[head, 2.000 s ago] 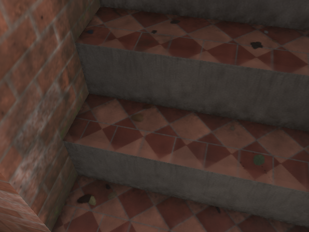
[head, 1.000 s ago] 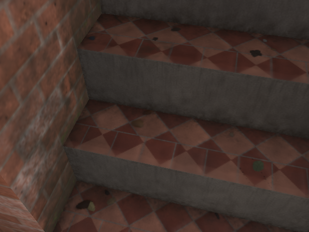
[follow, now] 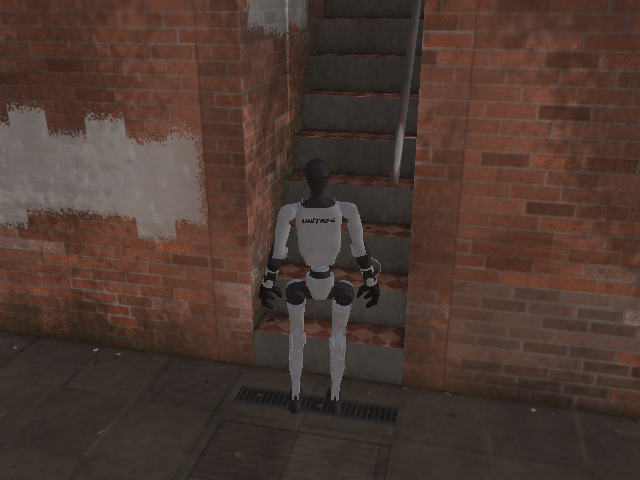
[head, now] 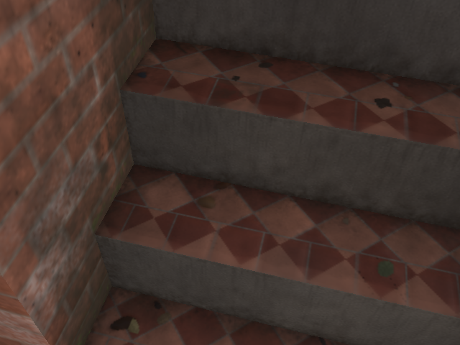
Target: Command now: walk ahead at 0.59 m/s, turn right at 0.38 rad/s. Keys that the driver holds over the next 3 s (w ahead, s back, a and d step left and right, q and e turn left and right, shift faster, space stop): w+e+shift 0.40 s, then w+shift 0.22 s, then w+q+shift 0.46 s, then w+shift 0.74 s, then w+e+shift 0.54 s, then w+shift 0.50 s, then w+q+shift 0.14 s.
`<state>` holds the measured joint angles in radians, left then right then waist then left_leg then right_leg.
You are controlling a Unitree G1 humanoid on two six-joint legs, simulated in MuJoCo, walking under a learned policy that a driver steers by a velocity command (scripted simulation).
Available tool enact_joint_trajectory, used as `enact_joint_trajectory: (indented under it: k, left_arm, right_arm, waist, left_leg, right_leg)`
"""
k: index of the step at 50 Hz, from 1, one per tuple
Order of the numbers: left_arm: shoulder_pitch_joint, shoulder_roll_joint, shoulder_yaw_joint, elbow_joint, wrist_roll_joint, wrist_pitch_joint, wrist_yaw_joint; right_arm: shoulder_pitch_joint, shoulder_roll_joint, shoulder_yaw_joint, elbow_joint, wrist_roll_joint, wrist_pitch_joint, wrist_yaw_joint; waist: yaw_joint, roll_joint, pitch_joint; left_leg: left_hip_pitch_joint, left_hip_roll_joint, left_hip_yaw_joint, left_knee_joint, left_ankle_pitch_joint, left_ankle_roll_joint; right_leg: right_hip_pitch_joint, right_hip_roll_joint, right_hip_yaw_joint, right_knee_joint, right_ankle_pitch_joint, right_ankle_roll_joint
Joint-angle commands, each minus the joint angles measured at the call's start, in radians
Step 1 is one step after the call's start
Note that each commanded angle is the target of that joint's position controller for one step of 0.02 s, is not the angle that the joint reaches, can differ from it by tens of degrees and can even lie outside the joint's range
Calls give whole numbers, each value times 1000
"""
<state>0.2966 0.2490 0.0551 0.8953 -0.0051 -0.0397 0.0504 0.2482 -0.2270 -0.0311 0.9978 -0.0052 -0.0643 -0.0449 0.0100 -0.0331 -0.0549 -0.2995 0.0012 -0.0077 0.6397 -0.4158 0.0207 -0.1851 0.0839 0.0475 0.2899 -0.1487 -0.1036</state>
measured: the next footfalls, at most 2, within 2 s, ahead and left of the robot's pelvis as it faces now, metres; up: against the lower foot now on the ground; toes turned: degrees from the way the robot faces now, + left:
right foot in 0.48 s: +0.13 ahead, -0.13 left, +0.00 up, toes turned -25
left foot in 0.88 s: +0.36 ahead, +0.05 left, +0.23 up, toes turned -22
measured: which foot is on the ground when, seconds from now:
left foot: down 0.00-0.48, up 0.50-0.86, down 0.88-1.00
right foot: down 0.00-0.08, up 0.10-0.46, down 0.48-0.94, up 0.96-1.00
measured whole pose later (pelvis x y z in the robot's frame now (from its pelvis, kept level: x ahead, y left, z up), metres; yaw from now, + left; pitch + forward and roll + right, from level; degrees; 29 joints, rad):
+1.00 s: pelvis +0.24 +0.00 +0.06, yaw -15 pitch +2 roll +3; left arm 0.09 0.27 0.06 0.67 0.04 0.00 0.01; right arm 0.06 -0.15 0.01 0.47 -0.06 0.11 -0.11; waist -0.05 -0.03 0.08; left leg -0.86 -0.18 0.04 1.48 -0.73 0.11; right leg -0.37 -0.12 0.02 1.09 -0.03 -0.08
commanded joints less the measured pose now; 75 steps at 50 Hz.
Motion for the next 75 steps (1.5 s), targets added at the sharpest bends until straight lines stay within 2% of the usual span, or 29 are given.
enact_joint_trajectory:
  k: [1,3,6,11,18,22,23,24,25,26,28,31,33,37,41,43,45,47,48,49,51,53,61,64,68,71,72,74,75]
  left_arm:
    - [-143,141,37,-134,-6,-6,2]
    - [-130,68,23,-106,18,-25,-31]
    - [-236,-21,-20,-236,22,-45,-27]
    - [-180,15,-3,-218,52,2,-34]
    - [-260,-9,-2,-344,45,66,-43]
    - [-134,-2,3,-399,27,50,4]
    - [69,-8,13,-365,37,28,15]
    - [303,38,40,-281,118,-13,-6]
    - [327,152,70,-138,93,20,29]
    - [502,253,90,-161,11,40,74]
    - [126,206,84,-276,48,79,97]
    - [-7,90,28,-231,58,60,84]
    - [-69,89,5,-214,61,30,40]
    - [7,137,23,-185,80,-7,46]
    - [61,134,45,-181,94,46,103]
    - [-108,177,53,-257,51,28,113]
    - [-18,221,60,-263,13,39,80]
    - [-276,335,92,-331,16,-8,-15]
    - [-432,196,57,-387,22,-13,-55]
    - [-527,48,8,-467,58,-20,-102]
    - [-499,-117,-60,-529,86,-1,-104]
    - [-320,-90,-65,-461,110,5,-81]
    - [-494,-85,-76,-484,76,17,-35]
    - [-490,-98,-83,-457,75,50,-34]
    - [-355,-41,-48,-417,43,77,-23]
    - [-178,10,-37,-358,25,80,-21]
    - [179,-26,-45,-181,73,110,-124]
    - [356,-122,-66,7,150,154,-216]
    - [167,57,19,-62,2,7,-69]
  right_arm:
    - [-27,-42,-15,-105,-9,-56,6]
    - [39,26,4,-119,-25,-39,8]
    - [82,-257,-62,-157,-79,-28,-19]
    - [-14,-136,-30,-216,-55,-56,10]
    - [0,-152,-30,-252,-64,-68,37]
    - [-187,-183,-20,-311,-14,-26,14]
    - [-263,-193,-29,-323,15,7,15]
    - [-249,-166,-37,-323,63,49,15]
    - [-176,-29,-11,-454,-16,66,39]
    - [-39,4,-4,-440,-34,62,92]
    - [-17,64,12,-443,-32,52,122]
    - [-264,32,10,-555,-61,74,139]
    - [-387,38,27,-635,-23,63,69]
    - [-289,-4,-3,-606,-32,104,-27]
    - [-413,106,38,-696,-71,130,13]
    - [-312,128,73,-664,-22,147,28]
    - [-212,37,27,-627,4,157,-10]
    - [77,-54,-12,-587,-53,180,-71]
    - [0,-152,-44,-575,-53,189,-87]
    - [-63,-142,-52,-586,-63,171,-100]
    - [-84,-55,-21,-536,-70,149,-94]
    - [-45,0,-12,-438,-57,113,-86]
    - [177,-23,-28,-250,-2,-20,-72]
    - [196,-67,-46,-261,-37,-21,-85]
    - [122,-131,-87,-262,-41,-32,-97]
    - [-13,-106,-86,-281,-29,-30,-97]
    - [4,-25,18,-325,-87,34,57]
    - [22,68,31,-230,-49,146,177]
    - [-90,152,2,-379,-18,-15,44]
  waist:
    - [-69,3,93]
    - [-96,41,33]
    - [-114,254,8]
    - [-50,62,23]
    - [-12,144,41]
    - [141,254,-40]
    - [247,264,-98]
    - [349,69,-47]
    - [60,-147,93]
    - [91,-213,-252]
    - [-26,-19,-193]
    - [-28,-31,8]
    - [-49,-135,63]
    - [10,-120,40]
    - [48,-160,-23]
    - [-16,-61,-126]
    - [-12,-129,-348]
    - [-240,-18,-458]
    - [-243,343,-391]
    - [-212,377,-289]
    - [-98,207,-36]
    - [-27,40,95]
    - [-80,16,75]
    - [-116,-54,21]
    - [-32,160,-179]
    - [92,35,-223]
    - [136,14,-139]
    - [162,-9,46]
    - [90,-105,-18]
  left_leg:
    - [2,-11,29,-133,65,1]
    - [334,-26,99,-346,264,-1]
    - [367,469,-458,-539,-178,159]
    - [289,298,-34,-450,301,108]
    - [190,311,176,-326,613,86]
    - [144,267,268,-37,1556,95]
    - [163,254,260,194,1516,88]
    - [52,71,327,560,607,35]
    - [-518,-2,163,989,-73,-17]
    - [-574,0,-55,1163,-61,-15]
    - [-648,6,-39,1507,160,-29]
    - [-806,-53,3,1881,157,-6]
    - [-776,-98,-75,1693,-11,-24]
    - [-824,-115,-35,1544,-53,-44]
    - [-949,13,35,1286,-117,-24]
    - [-448,-55,94,713,-416,77]
    - [-158,-181,60,643,-383,108]
    - [56,-154,-210,510,-220,141]
    - [44,-101,-499,138,-310,204]
    - [-77,4,-850,-177,-453,283]
    - [-320,-9,-814,-97,-336,238]
    - [-336,-74,-619,57,-100,201]
    - [-76,10,-529,-109,237,266]
    - [3,56,-518,-198,592,206]
    - [245,96,-442,-150,1128,167]
    - [74,57,-288,-124,1397,101]
    - [-47,-54,-413,271,1152,187]
    - [-766,-253,-366,909,426,299]
    - [-737,-291,-208,1343,109,74]
  right_leg:
    - [-140,-218,296,-134,-249,-113]
    - [-304,-131,212,10,-228,-80]
    - [-638,-87,26,715,-306,27]
    - [-699,-160,-23,1212,-88,40]
    - [-631,-179,-113,1272,-103,28]
    - [-106,-99,-146,580,-64,5]
    - [30,-73,-158,306,62,12]
    - [188,-96,-109,-243,472,118]
    - [429,-271,152,155,1550,335]
    - [573,-471,385,271,2011,266]
    - [262,-495,438,167,1049,-50]
    - [8,-369,234,138,584,-95]
    - [-149,-338,32,-53,344,-103]
    - [77,-394,-119,-42,685,-70]
    - [367,-376,-159,-73,723,-47]
    - [176,-392,-247,-151,1086,-75]
    - [261,-383,-191,171,1535,-106]
    - [16,-371,-186,497,1235,-64]
    - [-235,-138,-160,827,336,-57]
    - [-447,-6,-6,1359,27,-7]
    - [-625,9,141,1743,-36,56]
    - [-683,-4,103,1709,15,96]
    - [-869,-58,27,1635,-44,168]
    - [-761,-49,-83,1377,-71,157]
    - [-618,-40,-44,1354,-258,107]
    - [-165,-35,-159,604,-304,28]
    - [105,-192,237,128,158,52]
    - [328,-201,72,148,455,16]
    - [333,-332,191,281,1019,5]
